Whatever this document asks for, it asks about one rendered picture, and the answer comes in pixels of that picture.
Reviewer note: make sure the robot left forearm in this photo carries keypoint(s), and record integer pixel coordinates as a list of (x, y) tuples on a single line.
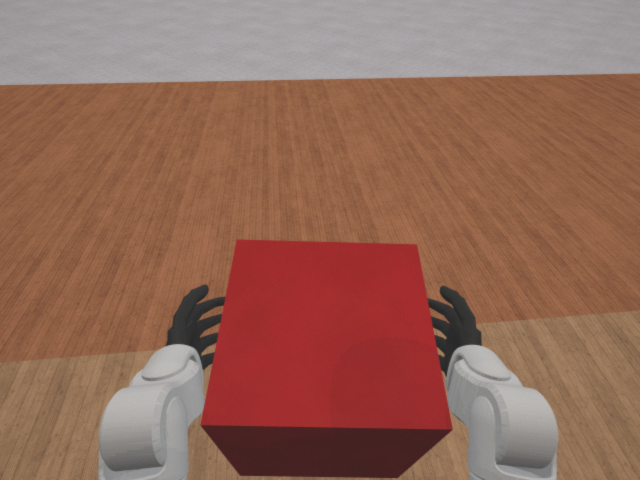
[(143, 433)]

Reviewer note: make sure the robot right forearm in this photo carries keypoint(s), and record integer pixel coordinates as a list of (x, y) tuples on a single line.
[(513, 433)]

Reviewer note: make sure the right robot hand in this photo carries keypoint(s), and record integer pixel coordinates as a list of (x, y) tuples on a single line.
[(461, 329)]

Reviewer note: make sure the left robot hand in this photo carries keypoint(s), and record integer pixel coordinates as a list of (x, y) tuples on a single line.
[(186, 330)]

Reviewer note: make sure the carton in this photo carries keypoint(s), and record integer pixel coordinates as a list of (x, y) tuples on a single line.
[(326, 363)]

